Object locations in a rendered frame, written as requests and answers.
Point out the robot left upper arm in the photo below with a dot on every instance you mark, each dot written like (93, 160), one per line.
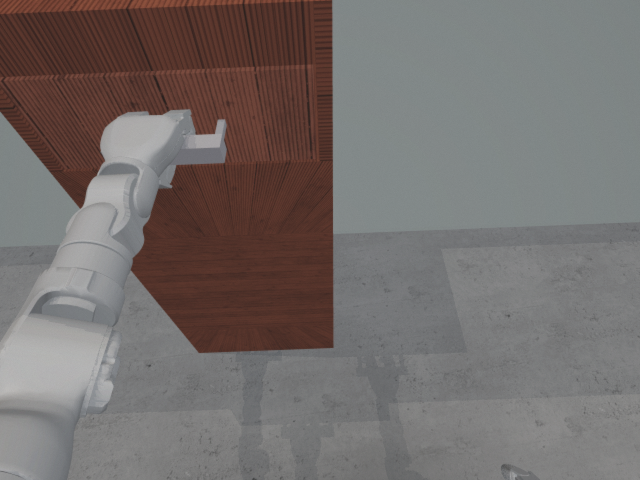
(56, 370)

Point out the left robot forearm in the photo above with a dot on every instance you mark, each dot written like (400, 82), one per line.
(86, 278)

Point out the drawer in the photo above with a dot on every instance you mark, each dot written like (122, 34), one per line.
(269, 110)

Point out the cabinet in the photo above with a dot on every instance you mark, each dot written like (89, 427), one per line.
(240, 254)

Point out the left robot hand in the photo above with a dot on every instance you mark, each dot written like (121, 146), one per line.
(152, 139)

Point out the handle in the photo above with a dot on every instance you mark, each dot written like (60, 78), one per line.
(203, 149)

